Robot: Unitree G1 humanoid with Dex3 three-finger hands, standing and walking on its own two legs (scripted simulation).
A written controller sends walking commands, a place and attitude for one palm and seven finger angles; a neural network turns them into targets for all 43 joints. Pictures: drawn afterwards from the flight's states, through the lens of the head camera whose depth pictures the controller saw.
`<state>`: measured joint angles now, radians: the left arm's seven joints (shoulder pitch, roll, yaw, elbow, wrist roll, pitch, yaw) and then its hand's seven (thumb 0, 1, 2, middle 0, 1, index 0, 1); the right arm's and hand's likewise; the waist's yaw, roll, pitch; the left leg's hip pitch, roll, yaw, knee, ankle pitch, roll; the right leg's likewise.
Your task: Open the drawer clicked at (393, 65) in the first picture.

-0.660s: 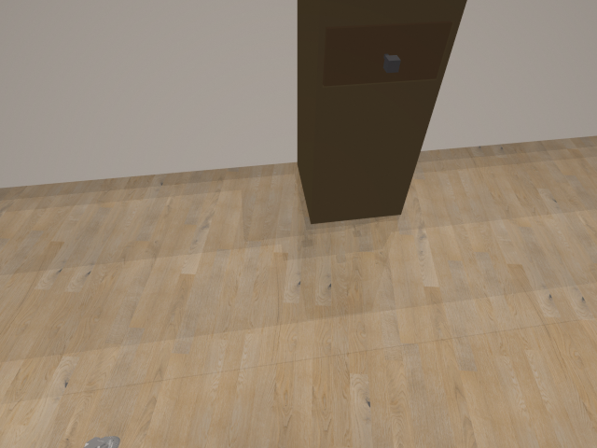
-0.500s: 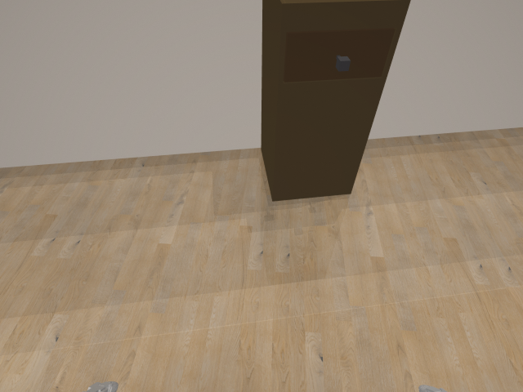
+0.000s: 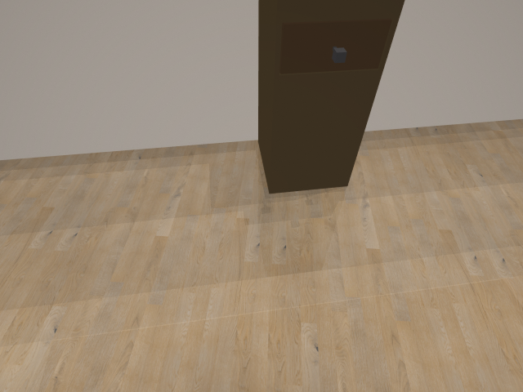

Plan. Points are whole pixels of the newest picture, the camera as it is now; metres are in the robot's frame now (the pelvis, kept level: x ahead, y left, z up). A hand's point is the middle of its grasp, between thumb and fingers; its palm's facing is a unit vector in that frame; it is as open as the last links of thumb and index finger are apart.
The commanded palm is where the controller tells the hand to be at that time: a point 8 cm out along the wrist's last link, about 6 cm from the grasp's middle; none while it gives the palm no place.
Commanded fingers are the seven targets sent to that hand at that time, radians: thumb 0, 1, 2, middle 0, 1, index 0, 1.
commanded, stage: stand and wait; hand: left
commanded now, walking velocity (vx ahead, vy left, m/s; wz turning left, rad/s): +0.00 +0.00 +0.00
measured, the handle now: (337, 52) +1.20 -0.20 -0.01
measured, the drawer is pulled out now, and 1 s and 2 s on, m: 0.00 0.00 0.00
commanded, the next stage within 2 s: look at it before walking up in 0.16 s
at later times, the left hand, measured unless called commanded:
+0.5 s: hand out of the picture +0.07 +0.24 -0.15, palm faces -0.04 -0.94 -0.33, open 7.3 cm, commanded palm none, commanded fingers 0.00 0.90 0.90 -0.20 -0.30 -0.20 -0.30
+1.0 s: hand out of the picture +0.07 +0.25 -0.16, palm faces -0.04 -0.94 -0.33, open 7.3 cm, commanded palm none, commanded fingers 0.00 0.90 0.90 -0.20 -0.30 -0.20 -0.30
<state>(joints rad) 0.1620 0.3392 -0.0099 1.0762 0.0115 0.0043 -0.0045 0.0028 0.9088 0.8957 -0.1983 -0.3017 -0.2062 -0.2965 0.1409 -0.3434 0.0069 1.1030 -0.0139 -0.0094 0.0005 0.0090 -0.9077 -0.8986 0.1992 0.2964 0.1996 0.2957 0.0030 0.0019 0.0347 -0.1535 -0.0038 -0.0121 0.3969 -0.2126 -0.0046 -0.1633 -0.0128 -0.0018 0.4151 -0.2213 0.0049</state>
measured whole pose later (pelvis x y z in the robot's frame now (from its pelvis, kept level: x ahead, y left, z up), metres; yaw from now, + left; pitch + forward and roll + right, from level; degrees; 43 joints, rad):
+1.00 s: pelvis +0.00 +0.00 +0.00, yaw -2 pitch -1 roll +0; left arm 0.16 0.33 0.00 1.07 0.01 0.01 0.00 0.00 0.91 0.90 -0.20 -0.30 -0.21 -0.30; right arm 0.10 -0.33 0.00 1.09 -0.01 -0.01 -0.01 0.01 -0.91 -0.90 0.20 0.30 0.20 0.30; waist 0.02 0.00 0.03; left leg -0.14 0.00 0.02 0.38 -0.21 0.00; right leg -0.17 -0.01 0.03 0.40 -0.21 0.01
